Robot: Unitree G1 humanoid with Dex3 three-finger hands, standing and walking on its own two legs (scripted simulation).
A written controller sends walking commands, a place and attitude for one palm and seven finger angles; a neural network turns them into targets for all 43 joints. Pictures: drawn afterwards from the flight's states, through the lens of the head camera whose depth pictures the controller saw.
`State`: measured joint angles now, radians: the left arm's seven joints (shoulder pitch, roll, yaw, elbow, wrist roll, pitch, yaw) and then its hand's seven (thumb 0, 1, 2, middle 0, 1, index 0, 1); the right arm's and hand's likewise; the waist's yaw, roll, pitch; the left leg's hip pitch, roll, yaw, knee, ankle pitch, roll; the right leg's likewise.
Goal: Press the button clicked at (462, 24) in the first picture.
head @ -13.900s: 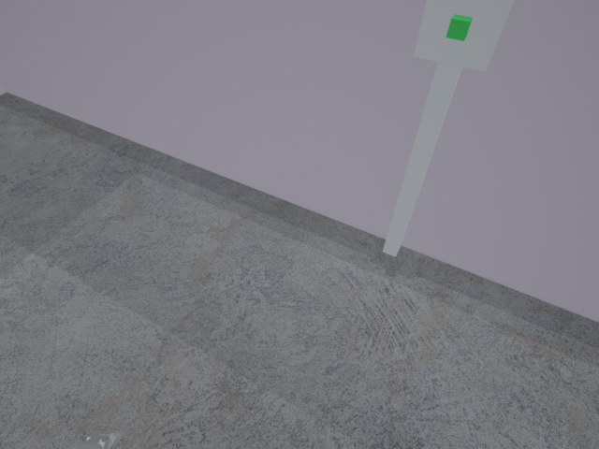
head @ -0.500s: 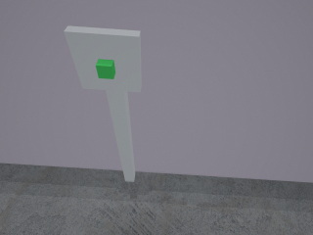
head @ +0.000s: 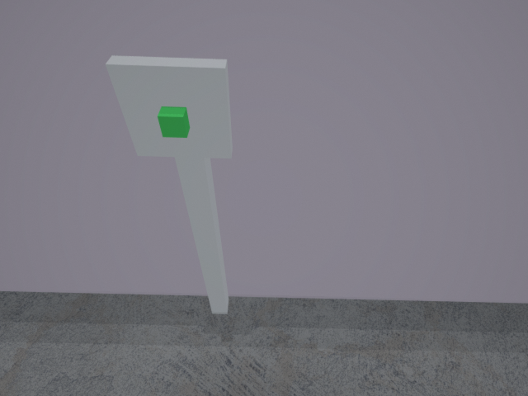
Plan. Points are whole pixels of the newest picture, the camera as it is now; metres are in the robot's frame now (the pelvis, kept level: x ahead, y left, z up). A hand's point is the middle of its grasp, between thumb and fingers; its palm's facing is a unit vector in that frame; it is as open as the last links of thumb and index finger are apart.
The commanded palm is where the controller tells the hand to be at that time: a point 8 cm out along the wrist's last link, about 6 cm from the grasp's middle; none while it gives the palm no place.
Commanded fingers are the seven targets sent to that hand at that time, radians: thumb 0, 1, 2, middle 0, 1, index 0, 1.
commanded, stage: look again from close up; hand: left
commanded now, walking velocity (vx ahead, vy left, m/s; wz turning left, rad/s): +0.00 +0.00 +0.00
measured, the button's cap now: (174, 121) +0.50 +0.18 +0.16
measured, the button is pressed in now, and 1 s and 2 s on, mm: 0 0 0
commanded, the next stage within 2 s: raise the hand and make a fist in 0.54 s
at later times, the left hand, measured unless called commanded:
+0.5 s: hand out of the picture +0.01 +0.17 -0.18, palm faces +0.03 -0.99 -0.16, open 7.4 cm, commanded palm none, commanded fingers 0.00 0.90 0.90 -0.20 -0.30 -0.20 -0.30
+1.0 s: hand (162, 349) +0.19 +0.16 +0.00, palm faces -0.01 -1.00 +0.01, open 5.9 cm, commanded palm +0.12 +0.24 -0.02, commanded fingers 0.00 0.90 0.90 -0.72 -0.87 -0.72 -0.87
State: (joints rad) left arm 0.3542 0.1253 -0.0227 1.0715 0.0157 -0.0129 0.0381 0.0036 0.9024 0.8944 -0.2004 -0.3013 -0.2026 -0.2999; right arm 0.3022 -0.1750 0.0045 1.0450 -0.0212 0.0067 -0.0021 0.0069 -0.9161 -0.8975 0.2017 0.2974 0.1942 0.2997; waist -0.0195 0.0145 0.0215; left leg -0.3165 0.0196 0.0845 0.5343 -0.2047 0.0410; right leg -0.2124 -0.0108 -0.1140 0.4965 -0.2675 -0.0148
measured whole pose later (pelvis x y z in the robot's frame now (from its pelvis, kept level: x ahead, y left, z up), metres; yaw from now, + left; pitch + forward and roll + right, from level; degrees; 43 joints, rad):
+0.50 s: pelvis +0.01 +0.01 +0.00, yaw +0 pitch -1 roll -1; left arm 0.33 0.14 -0.01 1.05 0.01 -0.01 0.04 0.01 0.91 0.89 -0.20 -0.30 -0.20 -0.30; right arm 0.30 -0.15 0.01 1.08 -0.02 -0.01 -0.01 0.02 -0.92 -0.90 0.20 0.30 0.20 0.30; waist -0.01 -0.01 0.00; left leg -0.28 -0.01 0.10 0.48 -0.19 0.06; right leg -0.20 -0.04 -0.10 0.48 -0.27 0.01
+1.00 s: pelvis -0.01 +0.00 -0.05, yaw +2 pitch +8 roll +0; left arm 0.43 0.15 0.07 0.04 -0.21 -0.45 -0.23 0.01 0.92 0.89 -0.46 -0.59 -0.46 -0.59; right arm 0.17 -0.25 -0.04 0.56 0.03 -0.23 0.01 0.02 -0.90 -0.90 0.20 0.30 0.20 0.30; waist -0.02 -0.01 -0.14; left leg -0.72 0.00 0.06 0.96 -0.37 0.06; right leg -0.63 0.00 -0.05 0.98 -0.49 -0.03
